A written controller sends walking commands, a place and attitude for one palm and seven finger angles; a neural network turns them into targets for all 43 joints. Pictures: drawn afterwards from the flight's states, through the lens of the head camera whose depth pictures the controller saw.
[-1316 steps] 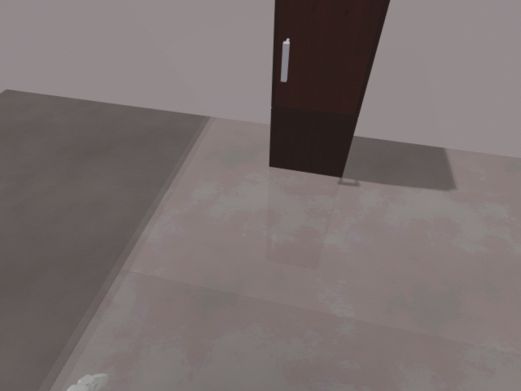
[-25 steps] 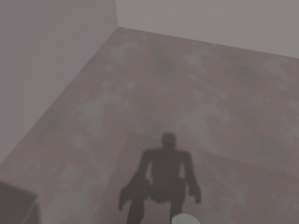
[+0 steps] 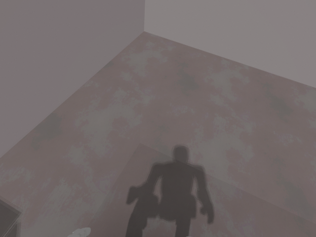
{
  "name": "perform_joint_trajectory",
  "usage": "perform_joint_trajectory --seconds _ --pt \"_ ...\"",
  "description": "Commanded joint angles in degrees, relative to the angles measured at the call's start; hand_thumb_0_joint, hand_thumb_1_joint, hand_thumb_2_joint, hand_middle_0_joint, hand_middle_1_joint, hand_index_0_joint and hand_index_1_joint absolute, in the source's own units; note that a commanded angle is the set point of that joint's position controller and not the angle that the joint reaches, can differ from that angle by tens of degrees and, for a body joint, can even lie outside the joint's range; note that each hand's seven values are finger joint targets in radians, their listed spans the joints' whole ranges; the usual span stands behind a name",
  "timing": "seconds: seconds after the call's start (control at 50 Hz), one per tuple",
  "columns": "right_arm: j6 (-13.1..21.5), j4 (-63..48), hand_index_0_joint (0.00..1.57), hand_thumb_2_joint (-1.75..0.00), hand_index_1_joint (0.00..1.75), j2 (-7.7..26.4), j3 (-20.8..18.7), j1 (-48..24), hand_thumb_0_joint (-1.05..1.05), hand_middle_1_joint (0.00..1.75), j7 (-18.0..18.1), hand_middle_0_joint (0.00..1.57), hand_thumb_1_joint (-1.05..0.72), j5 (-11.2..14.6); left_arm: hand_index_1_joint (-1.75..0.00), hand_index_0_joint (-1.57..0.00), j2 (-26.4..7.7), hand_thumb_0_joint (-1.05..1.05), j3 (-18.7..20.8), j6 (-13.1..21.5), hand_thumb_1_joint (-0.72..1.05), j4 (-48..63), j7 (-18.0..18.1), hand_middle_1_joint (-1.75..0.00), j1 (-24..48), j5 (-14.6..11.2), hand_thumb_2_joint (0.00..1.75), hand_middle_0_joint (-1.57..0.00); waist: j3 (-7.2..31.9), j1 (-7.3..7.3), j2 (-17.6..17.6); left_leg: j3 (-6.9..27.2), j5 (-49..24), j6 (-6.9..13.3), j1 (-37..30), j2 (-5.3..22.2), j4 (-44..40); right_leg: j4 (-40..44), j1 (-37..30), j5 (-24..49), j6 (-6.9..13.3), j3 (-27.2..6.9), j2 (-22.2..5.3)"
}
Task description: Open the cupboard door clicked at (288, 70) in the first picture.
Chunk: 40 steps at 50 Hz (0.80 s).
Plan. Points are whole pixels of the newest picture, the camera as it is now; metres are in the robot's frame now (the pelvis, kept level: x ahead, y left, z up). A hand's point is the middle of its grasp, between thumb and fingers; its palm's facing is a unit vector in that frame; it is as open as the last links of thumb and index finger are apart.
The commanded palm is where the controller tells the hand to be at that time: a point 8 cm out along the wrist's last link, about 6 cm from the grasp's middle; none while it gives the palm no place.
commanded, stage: turn to face it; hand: left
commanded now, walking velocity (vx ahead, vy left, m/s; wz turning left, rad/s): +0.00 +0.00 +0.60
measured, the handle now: out of the picture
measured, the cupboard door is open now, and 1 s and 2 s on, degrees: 45 45 45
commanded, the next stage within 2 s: none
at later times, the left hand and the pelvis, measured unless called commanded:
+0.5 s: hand out of the picture +0.04 +0.13 -0.13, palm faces +0.32 -0.90 -0.29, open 7.4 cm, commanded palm none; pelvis +0.05 -0.08 +0.03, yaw +19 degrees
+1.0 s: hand out of the picture +0.04 +0.15 -0.13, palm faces +0.57 -0.77 -0.29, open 7.4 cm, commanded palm none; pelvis +0.07 -0.10 +0.02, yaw +35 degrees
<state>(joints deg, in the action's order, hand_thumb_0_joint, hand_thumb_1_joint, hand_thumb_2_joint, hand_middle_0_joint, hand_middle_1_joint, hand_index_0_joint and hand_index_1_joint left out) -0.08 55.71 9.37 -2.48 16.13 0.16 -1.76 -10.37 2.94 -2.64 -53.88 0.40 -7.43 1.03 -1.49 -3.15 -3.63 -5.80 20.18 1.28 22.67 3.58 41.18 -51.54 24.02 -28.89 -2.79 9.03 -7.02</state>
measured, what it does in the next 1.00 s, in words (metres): steps to the right, turning left: right foot, then left foot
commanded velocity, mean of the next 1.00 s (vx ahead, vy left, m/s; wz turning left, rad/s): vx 0.00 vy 0.00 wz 0.60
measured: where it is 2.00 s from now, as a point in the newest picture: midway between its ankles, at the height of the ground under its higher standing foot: outside the picture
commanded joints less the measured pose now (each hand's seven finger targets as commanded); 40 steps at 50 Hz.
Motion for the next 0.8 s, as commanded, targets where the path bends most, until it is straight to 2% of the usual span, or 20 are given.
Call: perform_joint_trajectory --seconds 0.0,0.04,0.08,0.14,0.2,0.22,0.24,0.26,0.28,0.32,0.36,0.5,0.56,0.6,0.62,0.64,0.66,0.68,0.72,0.78 --pt "1.09 -2.11 0.20 -0.90 0.30 12.28 -2.61 6.09 0.00 0.30 1.75 0.20 -0.90 -0.15 -0.30 -0.20 -4.48 0.00 2.02 2.09 0.90 5.76 0.09 -0.30 3.69 0.35 0.90 -0.20 4.11 0.48 16.73 23.61 -37.15 8.26 -13.50 14.84 -19.77 -16.44 14.27 2.24 -1.29 -9.07 1.58" --pt "1.19 -2.96 0.20 -0.90 0.30 11.64 -2.30 4.27 0.00 0.30 1.95 0.20 -0.90 0.16 -0.30 -0.20 -4.79 0.00 1.83 1.98 0.90 5.07 0.25 -0.30 1.55 -0.22 0.90 -0.20 6.48 1.32 15.12 17.47 -48.02 7.33 -18.08 12.52 -16.57 -12.88 12.39 3.58 -1.98 -8.81 2.03" --pt "0.93 -3.64 0.20 -0.90 0.30 12.82 -2.87 2.63 0.00 0.30 1.94 0.20 -0.90 0.10 -0.30 -0.20 -4.69 0.00 1.63 2.02 0.90 5.17 0.14 -0.30 1.55 -0.60 0.90 -0.20 7.82 1.12 12.84 15.38 -47.81 7.06 -19.12 11.23 -15.40 -5.16 8.59 2.96 -2.08 -8.02 3.25" --pt "0.01 -4.65 0.20 -0.90 0.30 14.14 -3.59 -0.25 0.00 0.30 1.49 0.20 -0.90 0.05 -0.30 -0.20 -4.98 0.00 1.56 1.98 0.90 5.60 0.20 -0.30 0.34 -0.85 0.90 -0.20 6.67 1.43 14.15 17.24 -40.56 6.98 -15.33 10.50 -15.73 6.92 0.95 3.07 -1.70 -6.62 5.15" --pt "-0.89 -6.80 0.20 -0.90 0.30 14.22 -4.19 -6.34 0.00 0.30 1.03 0.20 -0.90 0.80 -0.30 -0.20 -7.23 0.00 2.28 2.76 0.90 3.73 0.20 -0.30 -8.43 -0.65 0.90 -0.20 6.73 5.58 9.58 16.10 -24.09 2.99 -5.68 5.92 -9.99 26.72 -14.98 18.07 -1.24 -5.79 5.31" --pt "-0.98 -7.99 0.20 -0.90 0.30 10.45 -3.75 -6.55 0.00 0.30 0.55 0.20 -0.90 1.60 -0.30 -0.20 -12.63 0.00 3.20 3.43 0.90 3.33 0.73 -0.30 -10.83 0.30 0.90 -0.20 6.86 6.29 -5.40 9.34 -4.98 -1.52 4.91 -1.23 -0.01 34.62 -23.44 24.90 1.72 -17.51 -7.11" --pt "-1.10 -9.68 0.20 -0.90 0.30 8.37 -3.31 -7.59 0.00 0.30 0.15 0.20 -0.90 1.43 -0.30 -0.20 -17.37 0.00 3.94 3.30 0.90 3.82 1.08 -0.30 -11.27 0.70 0.90 -0.20 5.49 7.08 -18.89 4.98 18.02 -4.08 11.00 -6.90 15.38 36.59 -21.83 34.57 8.68 -31.26 -20.86" --pt "-1.76 -9.90 0.20 -0.90 0.30 10.49 -3.78 -7.88 0.00 0.30 -0.10 0.20 -0.90 1.27 -0.30 -0.20 -16.57 0.00 3.34 3.25 0.90 4.44 1.42 -0.30 -10.41 0.35 0.90 -0.20 4.84 6.50 -14.45 8.98 17.50 -3.30 10.03 -3.75 24.47 35.18 -17.19 35.32 12.01 -28.23 -22.15" --pt "-2.42 -8.63 0.20 -0.90 0.30 10.26 -3.83 -8.37 0.00 0.30 -0.39 0.20 -0.90 1.08 -0.30 -0.20 -13.11 0.00 2.78 3.44 0.90 5.05 1.64 -0.30 -7.15 0.42 0.90 -0.20 1.39 4.71 -10.93 9.90 12.73 -3.24 10.43 -2.34 29.02 35.32 -12.89 29.82 11.96 -24.13 -18.43" --pt "-3.29 -7.17 0.20 -0.90 0.30 9.21 -3.51 -8.67 0.00 0.30 -1.10 0.20 -0.90 0.76 -0.30 -0.20 -10.65 0.00 1.81 3.12 0.90 6.08 1.44 -0.30 -3.45 0.06 0.90 -0.20 -0.62 2.52 -9.55 7.47 6.05 -4.61 11.00 -1.17 31.86 33.40 -11.62 32.60 9.36 -14.65 -12.16" --pt "-3.44 -7.17 0.20 -0.90 0.30 7.99 -3.04 -9.35 0.00 0.30 -1.64 0.20 -0.90 1.03 -0.30 -0.20 -9.85 0.00 1.67 3.48 0.90 6.15 1.51 -0.30 -4.59 0.30 0.90 -0.20 0.61 2.54 -9.06 5.46 4.25 -5.24 9.97 -1.37 26.69 32.37 -14.64 38.22 8.28 -9.24 -10.63" --pt "-2.55 -8.99 0.20 -0.90 0.30 6.86 -1.40 -14.98 0.00 0.30 -1.87 0.20 -0.90 1.28 -0.30 -0.20 -13.10 0.00 2.68 3.72 0.90 4.34 1.53 -0.30 -11.11 0.57 0.90 -0.20 5.47 6.21 -6.53 -0.07 5.45 -5.13 5.00 -2.41 3.72 26.23 -27.00 53.85 9.68 -5.61 -13.44" --pt "-2.18 -9.10 0.20 -0.90 0.30 7.37 -1.43 -13.81 0.00 0.30 -1.70 0.20 -0.90 1.41 -0.30 -0.20 -13.54 0.00 3.03 3.51 0.90 4.02 1.26 -0.30 -10.17 0.62 0.90 -0.20 5.38 5.42 -8.69 -1.31 3.13 -4.05 -0.28 -2.87 -3.31 23.38 -24.81 53.85 8.62 -3.91 -13.98" --pt "-1.93 -8.22 0.20 -0.90 0.30 9.01 -1.78 -9.72 0.00 0.30 -1.49 0.20 -0.90 1.07 -0.30 -0.20 -13.80 0.00 3.27 3.37 0.90 4.61 0.91 -0.30 -8.17 0.05 0.90 -0.20 5.76 2.54 -6.03 -1.54 -4.83 -2.86 -9.02 -3.23 -11.19 18.25 -19.05 49.59 5.83 -0.43 -13.08" --pt "-1.55 -6.98 0.20 -0.90 0.30 11.75 -2.64 -5.00 0.00 0.30 -1.35 0.20 -0.90 0.76 -0.30 -0.20 -12.97 0.00 3.17 3.23 0.90 5.18 0.71 -0.30 -6.67 -0.29 0.90 -0.20 8.08 -0.25 -0.44 2.04 -15.42 -1.05 -18.89 0.12 -16.12 10.21 -11.80 41.27 3.11 1.57 -11.63" --pt "-1.17 -6.49 0.20 -0.90 0.30 18.63 -4.49 -1.05 0.00 0.30 -0.97 0.20 -0.90 0.14 -0.30 -0.20 -9.17 0.00 2.50 2.78 0.90 7.38 0.28 -0.30 -5.26 -0.71 0.90 -0.20 9.39 -2.55 17.34 24.17 -34.09 7.00 -28.06 16.01 -18.83 -3.34 5.39 4.06 -1.65 3.02 -2.57" --pt "-1.59 -5.56 0.20 -0.90 0.30 20.88 -4.89 2.24 0.00 0.30 -0.43 0.20 -0.90 0.54 -0.30 -0.20 -8.81 0.00 1.54 2.19 0.90 9.79 0.62 -0.30 -0.46 -0.29 0.90 -0.20 8.32 -3.70 18.56 29.95 -47.78 13.41 -27.23 22.10 -18.72 -12.10 11.85 -9.56 -2.04 -4.07 0.36" --pt "-1.68 -5.56 0.20 -0.90 0.30 20.39 -4.51 0.97 0.00 0.30 -0.09 0.20 -0.90 0.40 -0.30 -0.20 -10.05 0.00 1.92 1.75 0.90 10.70 0.84 -0.30 0.18 -0.06 0.90 -0.20 7.03 -2.61 12.62 26.40 -39.75 14.86 -23.29 22.37 -18.80 -15.05 11.87 -7.84 -1.48 -8.21 -0.54" --pt "-1.24 -7.41 0.20 -0.90 0.30 16.86 -3.78 -5.33 0.00 0.30 0.87 0.20 -0.90 0.41 -0.30 -0.20 -9.41 0.00 2.44 1.01 0.90 8.00 0.72 -0.30 -0.16 0.16 0.90 -0.20 4.16 0.23 15.37 23.13 -33.12 10.93 -17.03 15.29 -20.55 -15.96 11.28 -0.14 -2.07 -9.74 -0.41" --pt "-0.65 -7.96 0.20 -0.90 0.30 15.29 -3.08 -8.26 0.00 0.30 0.93 0.20 -0.90 0.53 -0.30 -0.20 -8.99 0.00 2.43 0.65 0.90 6.58 -0.06 -0.30 -3.09 0.10 0.90 -0.20 3.98 2.84 13.31 17.55 -28.72 7.50 -13.65 9.88 -20.76 -12.34 6.93 5.35 -2.36 -9.17 1.37"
